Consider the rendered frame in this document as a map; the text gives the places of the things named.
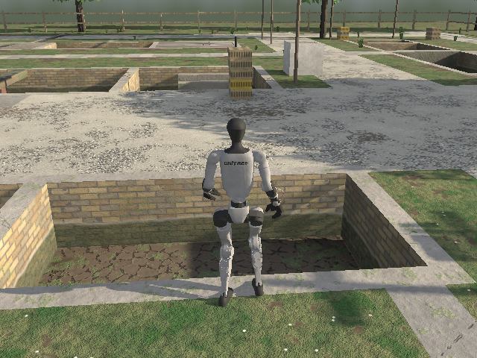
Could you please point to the robot right hand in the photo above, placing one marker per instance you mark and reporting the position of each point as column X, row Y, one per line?
column 273, row 208

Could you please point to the right robot foot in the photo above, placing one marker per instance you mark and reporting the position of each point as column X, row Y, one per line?
column 258, row 289

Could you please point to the robot left hand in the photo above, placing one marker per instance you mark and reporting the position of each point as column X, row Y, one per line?
column 214, row 192

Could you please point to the robot right forearm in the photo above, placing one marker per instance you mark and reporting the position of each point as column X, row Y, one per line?
column 273, row 196

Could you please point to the left robot upper arm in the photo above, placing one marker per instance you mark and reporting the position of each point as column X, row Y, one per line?
column 211, row 166

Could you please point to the robot left forearm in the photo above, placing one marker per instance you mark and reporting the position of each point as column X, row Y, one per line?
column 207, row 191

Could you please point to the right robot upper arm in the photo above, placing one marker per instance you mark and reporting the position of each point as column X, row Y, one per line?
column 261, row 158

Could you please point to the right robot thigh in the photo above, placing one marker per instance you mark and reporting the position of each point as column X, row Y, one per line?
column 256, row 218

